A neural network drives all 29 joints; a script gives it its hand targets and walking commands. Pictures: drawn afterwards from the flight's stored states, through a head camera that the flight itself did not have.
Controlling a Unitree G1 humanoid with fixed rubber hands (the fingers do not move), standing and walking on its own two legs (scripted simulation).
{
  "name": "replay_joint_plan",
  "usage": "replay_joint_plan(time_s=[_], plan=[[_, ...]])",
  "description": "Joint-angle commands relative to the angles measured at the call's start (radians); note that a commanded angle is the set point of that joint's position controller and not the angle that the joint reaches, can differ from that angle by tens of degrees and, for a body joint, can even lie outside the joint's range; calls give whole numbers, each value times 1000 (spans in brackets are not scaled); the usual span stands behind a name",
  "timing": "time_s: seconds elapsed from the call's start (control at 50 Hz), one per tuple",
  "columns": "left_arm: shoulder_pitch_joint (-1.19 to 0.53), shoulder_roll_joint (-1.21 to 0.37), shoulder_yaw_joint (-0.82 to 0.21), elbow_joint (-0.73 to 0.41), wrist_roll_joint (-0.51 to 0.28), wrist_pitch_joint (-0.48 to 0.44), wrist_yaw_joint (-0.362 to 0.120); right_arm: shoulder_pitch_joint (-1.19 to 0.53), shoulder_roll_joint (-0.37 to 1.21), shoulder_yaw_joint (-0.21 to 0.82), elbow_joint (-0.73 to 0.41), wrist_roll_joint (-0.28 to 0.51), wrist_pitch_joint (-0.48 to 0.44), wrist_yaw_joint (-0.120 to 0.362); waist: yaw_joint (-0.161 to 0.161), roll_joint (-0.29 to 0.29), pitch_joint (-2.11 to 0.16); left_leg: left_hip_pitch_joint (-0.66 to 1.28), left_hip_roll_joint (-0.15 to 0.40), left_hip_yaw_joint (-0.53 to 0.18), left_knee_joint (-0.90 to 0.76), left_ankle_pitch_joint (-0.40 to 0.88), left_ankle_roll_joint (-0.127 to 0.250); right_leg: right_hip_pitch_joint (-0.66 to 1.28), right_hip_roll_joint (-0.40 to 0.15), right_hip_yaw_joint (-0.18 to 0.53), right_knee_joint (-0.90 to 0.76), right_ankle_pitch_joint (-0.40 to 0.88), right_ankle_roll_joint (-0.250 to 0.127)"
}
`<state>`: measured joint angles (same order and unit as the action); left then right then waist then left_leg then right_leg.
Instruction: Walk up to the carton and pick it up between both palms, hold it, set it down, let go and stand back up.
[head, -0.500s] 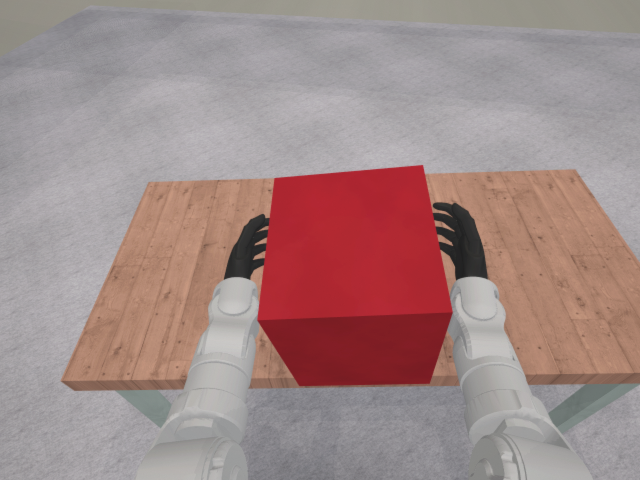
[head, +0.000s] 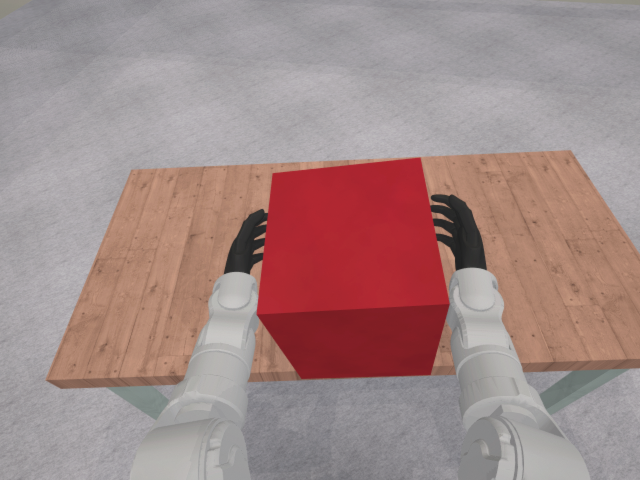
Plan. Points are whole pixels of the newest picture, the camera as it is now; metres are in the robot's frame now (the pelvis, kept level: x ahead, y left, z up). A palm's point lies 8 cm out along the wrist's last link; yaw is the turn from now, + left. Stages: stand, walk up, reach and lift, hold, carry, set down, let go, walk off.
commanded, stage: set down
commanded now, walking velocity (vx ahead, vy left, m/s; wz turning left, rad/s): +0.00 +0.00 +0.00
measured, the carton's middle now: (355, 278) +0.39 -0.10 -0.01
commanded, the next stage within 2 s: none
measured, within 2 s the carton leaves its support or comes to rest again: rests again in 1.54 s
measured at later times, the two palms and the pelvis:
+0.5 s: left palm (254, 263) +0.42 +0.04 +0.02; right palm (467, 260) +0.36 -0.24 +0.03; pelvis +0.01 +0.00 +0.00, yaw -1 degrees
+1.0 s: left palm (265, 263) +0.44 +0.03 +0.00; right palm (469, 263) +0.36 -0.26 +0.01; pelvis +0.01 +0.00 -0.01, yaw -1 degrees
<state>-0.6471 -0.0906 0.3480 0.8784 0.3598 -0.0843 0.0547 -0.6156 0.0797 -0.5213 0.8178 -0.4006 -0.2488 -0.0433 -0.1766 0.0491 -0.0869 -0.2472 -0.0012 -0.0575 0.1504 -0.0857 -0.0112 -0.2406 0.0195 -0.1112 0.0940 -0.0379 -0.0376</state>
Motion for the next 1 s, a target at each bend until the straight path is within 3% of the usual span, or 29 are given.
replay_joint_plan(time_s=[0.0, 0.78, 0.98], plan=[[-630, -524, -258, -156, 14, -114, -78, -552, 468, 301, -68, -35, -63, 83, -21, -36, -568, 67, -24, -12, 19, 183, -21, 433, -5, 24, 155, 584, 81], [-630, -559, -244, -97, 50, -133, -41, -600, 460, 155, 6, -125, -113, 99, -63, 3, -700, 41, -10, -9, 75, 290, -44, 290, -7, 30, 178, 654, 71], [-616, -569, -222, -64, 76, -160, -40, -589, 490, 140, 35, -150, -151, 97, -50, -1, -738, -49, -19, 1, 74, 315, -25, 325, -14, 49, 203, 737, 71]])
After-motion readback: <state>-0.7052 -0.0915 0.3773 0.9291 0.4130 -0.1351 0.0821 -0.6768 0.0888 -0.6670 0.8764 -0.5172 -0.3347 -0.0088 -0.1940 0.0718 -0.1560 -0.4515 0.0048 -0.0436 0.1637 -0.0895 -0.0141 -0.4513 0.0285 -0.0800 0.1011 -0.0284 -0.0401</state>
